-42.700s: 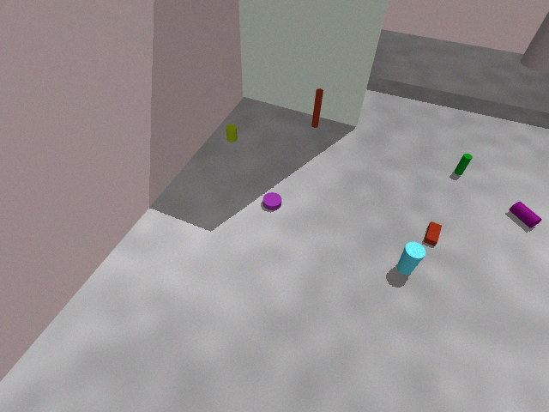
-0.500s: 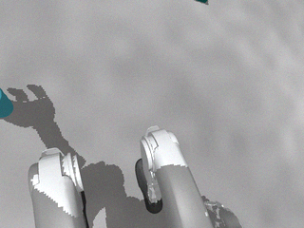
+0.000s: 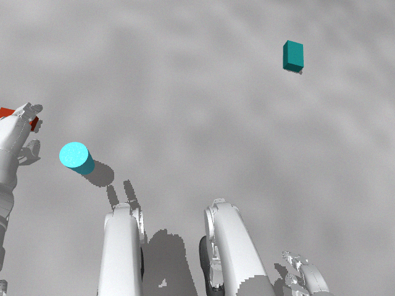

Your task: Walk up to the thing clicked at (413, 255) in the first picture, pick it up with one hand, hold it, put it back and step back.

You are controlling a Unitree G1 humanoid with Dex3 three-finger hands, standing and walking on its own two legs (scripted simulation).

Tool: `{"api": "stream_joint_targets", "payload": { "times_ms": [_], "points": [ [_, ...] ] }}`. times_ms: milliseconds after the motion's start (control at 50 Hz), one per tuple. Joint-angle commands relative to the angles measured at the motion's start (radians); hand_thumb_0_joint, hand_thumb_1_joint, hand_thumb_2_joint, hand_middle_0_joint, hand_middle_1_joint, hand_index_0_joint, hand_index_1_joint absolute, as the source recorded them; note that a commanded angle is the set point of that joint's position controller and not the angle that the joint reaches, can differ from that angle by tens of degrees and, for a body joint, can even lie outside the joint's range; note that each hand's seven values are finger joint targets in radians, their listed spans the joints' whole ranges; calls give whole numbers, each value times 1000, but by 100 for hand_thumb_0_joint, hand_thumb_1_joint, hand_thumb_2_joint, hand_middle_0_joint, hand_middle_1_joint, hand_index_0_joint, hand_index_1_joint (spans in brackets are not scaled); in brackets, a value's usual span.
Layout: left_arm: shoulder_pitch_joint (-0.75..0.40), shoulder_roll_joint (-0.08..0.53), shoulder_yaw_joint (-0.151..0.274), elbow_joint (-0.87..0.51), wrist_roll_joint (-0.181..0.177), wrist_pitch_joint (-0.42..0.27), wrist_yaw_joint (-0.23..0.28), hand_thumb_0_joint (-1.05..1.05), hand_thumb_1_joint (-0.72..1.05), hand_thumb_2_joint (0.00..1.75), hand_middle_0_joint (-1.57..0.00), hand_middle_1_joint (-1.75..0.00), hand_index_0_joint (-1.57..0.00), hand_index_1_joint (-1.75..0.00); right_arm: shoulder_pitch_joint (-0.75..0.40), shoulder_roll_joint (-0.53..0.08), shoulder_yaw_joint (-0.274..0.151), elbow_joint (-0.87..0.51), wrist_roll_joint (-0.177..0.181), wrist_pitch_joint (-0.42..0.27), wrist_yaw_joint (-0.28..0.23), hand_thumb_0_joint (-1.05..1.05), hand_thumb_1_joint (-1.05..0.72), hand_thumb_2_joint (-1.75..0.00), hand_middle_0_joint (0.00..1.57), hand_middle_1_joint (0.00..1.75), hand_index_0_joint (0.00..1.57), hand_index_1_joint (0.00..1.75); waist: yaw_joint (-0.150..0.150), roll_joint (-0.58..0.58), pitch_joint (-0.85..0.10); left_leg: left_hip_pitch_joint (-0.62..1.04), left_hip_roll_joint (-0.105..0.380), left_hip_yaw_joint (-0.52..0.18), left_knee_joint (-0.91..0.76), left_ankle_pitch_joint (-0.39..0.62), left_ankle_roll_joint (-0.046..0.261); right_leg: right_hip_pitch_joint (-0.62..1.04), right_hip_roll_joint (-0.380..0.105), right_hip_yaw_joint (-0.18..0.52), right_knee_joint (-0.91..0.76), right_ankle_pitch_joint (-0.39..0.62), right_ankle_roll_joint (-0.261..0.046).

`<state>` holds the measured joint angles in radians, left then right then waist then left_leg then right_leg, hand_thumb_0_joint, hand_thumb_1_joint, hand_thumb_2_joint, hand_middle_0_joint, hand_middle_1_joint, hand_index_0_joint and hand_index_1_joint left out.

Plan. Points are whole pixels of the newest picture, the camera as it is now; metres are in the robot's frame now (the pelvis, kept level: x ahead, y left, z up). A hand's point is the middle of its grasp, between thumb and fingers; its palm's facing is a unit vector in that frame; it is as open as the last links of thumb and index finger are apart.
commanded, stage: home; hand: left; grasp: from above
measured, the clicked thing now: (80, 160) +0.48 +0.30 -0.42
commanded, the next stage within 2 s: none
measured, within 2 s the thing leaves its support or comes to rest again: neither
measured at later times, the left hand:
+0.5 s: hand (33, 217) +0.26 +0.21 +0.08, palm faces +0.06 -0.94 -0.33, open 7.4 cm
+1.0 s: hand (5, 274) +0.22 +0.19 +0.17, palm faces +0.19 -0.96 -0.19, open 7.4 cm
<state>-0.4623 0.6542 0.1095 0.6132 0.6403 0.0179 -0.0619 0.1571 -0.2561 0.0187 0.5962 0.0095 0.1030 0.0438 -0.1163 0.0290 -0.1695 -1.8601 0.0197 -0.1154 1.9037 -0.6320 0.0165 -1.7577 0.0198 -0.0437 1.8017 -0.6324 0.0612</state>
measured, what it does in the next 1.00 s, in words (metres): rises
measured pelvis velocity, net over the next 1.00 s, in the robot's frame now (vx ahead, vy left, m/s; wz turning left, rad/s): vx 0.08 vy -0.01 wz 0.13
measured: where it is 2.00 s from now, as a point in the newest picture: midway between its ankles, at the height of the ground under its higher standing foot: (174, 284)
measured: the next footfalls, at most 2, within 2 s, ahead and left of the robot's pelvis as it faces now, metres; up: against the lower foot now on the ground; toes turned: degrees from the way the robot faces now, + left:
none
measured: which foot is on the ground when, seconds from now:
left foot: down 0.00-1.00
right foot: down 0.00-1.00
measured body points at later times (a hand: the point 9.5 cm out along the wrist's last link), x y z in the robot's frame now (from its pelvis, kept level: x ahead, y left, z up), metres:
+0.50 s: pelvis +0.05 -0.01 +0.17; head +0.13 +0.02 +0.61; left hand +0.26 +0.26 +0.11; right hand +0.24 -0.23 +0.09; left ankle +0.08 +0.11 -0.46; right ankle +0.09 -0.15 -0.46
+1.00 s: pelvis +0.08 -0.01 +0.22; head +0.10 +0.00 +0.67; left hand +0.20 +0.24 +0.19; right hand +0.29 -0.23 +0.17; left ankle +0.08 +0.11 -0.46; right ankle +0.09 -0.15 -0.46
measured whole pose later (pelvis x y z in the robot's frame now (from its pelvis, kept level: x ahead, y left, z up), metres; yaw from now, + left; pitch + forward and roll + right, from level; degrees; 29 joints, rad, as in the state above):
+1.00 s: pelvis +0.08 -0.01 +0.22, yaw +7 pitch +11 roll -3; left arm 0.51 0.22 0.03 -0.12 -0.06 0.46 0.02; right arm 0.26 -0.22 0.03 0.51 0.01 -0.21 -0.17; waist -0.03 0.04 -0.18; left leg -0.72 0.02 -0.08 1.02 -0.49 -0.01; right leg -0.64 -0.01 -0.05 0.94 -0.49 0.03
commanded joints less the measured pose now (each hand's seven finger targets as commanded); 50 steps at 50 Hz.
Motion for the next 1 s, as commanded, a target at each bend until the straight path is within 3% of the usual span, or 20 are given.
{"api": "stream_joint_targets", "payload": {
  "times_ms": [0, 40, 80, 120, 140, 160, 180, 220, 320, 360, 520, 620, 740, 820, 980],
  "points": [
    [-148, 127, 29, -274, -119, 40, 46, 0, 85, 87, -20, -29, -20, -29, 97, -185, -77, -68, 12, -68, -35, 0, -90, -90, 20, 30, 20, 30, -9, 237, -525, 703, 29, -33, -436, 109, 1, 272, 15, -53, -271, 139, -87],
    [-92, 113, 39, -315, -166, 63, 64, 0, 83, 86, -19, -29, -19, -29, 74, -177, -75, -78, 19, -92, -48, 0, -90, -90, 20, 30, 20, 30, 7, 221, -505, 726, 23, -19, -480, 77, 0, 344, 11, -44, -324, 132, -87],
    [-10, 30, 1, -317, -214, 87, 74, 0, 83, 86, -19, -29, -19, -29, 48, -162, -71, -87, 24, -117, -58, 0, -90, -90, 20, 30, 20, 30, -2, 194, -445, 747, 20, -17, -531, 56, -4, 384, 9, -38, -374, 123, -86],
    [35, 29, 31, -368, -266, 110, 93, 0, 83, 86, -19, -29, -19, -29, 34, -157, -71, -93, 29, -140, -69, 0, -90, -90, 20, 30, 20, 30, 17, 201, -461, 805, 16, -13, -566, 85, -8, 448, 5, -28, -417, 142, -86],
    [67, 16, 25, -386, -289, 125, 102, 0, 83, 86, -19, -29, -19, -29, 22, -153, -67, -107, 32, -149, -75, 0, -90, -90, 20, 30, 20, 30, 17, 179, -468, 820, 11, -6, -578, 88, -6, 495, 6, -25, -444, 147, -86],
    [134, -46, -9, -367, -313, 142, 104, 0, 86, 88, -20, -29, -20, -29, 16, -142, -62, -107, 33, -158, -81, 0, -90, -90, 20, 30, 20, 30, 1, 152, -422, 817, 8, -1, -594, 101, -5, 522, 5, -18, -475, 156, -84],
    [160, -64, -3, -388, -346, 154, 109, 0, 86, 88, -20, -29, -20, -29, 10, -141, -61, -113, 33, -167, -86, 0, -90, -90, 20, 30, 20, 30, 4, 138, -402, 827, 8, 1, -608, 114, -5, 548, 4, -14, -497, 164, -83],
    [220, -58, 31, -435, -402, 181, 125, 0, 89, 89, -20, -30, -20, -30, 5, -134, -57, -127, 35, -182, -100, 0, -90, -90, 20, 30, 20, 30, 22, 122, -390, 870, 4, 8, -655, 118, -4, 630, 3, -4, -561, 165, -83],
    [375, -143, 7, -528, -521, 237, 138, 0, 90, 90, -20, -30, -20, -30, 0, -108, -41, -149, 33, -221, -131, 0, -90, -90, 20, 30, 20, 30, 25, 112, -320, 976, 3, 12, -774, 139, -7, 763, 2, 3, -682, 191, -80],
    [429, -163, 10, -598, -553, 255, 146, 0, 90, 90, -20, -30, -20, -30, 17, -97, -35, -160, 33, -234, -148, 0, -90, -90, 20, 30, 20, 30, 29, 103, -334, 1030, -1, 26, -804, 203, -7, 845, 2, 4, -728, 240, -80],
    [713, -283, 7, -751, -676, 353, 148, 0, 90, 90, -20, -30, -20, -30, 69, -71, -11, -194, 27, -281, -211, 0, -90, -90, 20, 30, 20, 30, 44, 56, -225, 1166, -10, 58, -940, 332, -5, 1057, 6, -6, -899, 348, -73],
    [864, -321, 3, -867, -711, 389, 134, 0, 90, 90, -20, -30, -20, -30, 77, -68, -14, -226, 23, -309, -233, 0, -90, -90, 20, 30, 20, 30, 59, 44, -174, 1223, -16, 69, -995, 390, -4, 1124, 10, -19, -960, 396, -70],
    [956, -339, -14, -925, -707, 398, 106, 0, 90, 90, -20, -30, -20, -30, 79, -69, -26, -239, 13, -340, -240, 0, -90, -90, 20, 30, 20, 30, 67, 13, -90, 1235, -23, 79, -1029, 389, 1, 1144, 9, -32, -1003, 390, -62],
    [945, -343, -25, -929, -698, 393, 89, 0, 90, 90, -20, -30, -20, -30, 74, -76, -34, -236, 6, -355, -238, 0, -90, -90, 20, 30, 20, 30, 56, 9, -66, 1258, -19, 78, -1045, 378, -2, 1131, 10, -37, -1006, 371, -61],
    [933, -330, -15, -930, -690, 383, 82, 0, 90, 90, -20, -30, -20, -30, 60, -85, -36, -230, 1, -378, -232, 0, -90, -90, 20, 30, 20, 30, 71, 8, -72, 1277, -23, 80, -1041, 380, -3, 1155, 1, -30, -1011, 381, -55]
  ]
}}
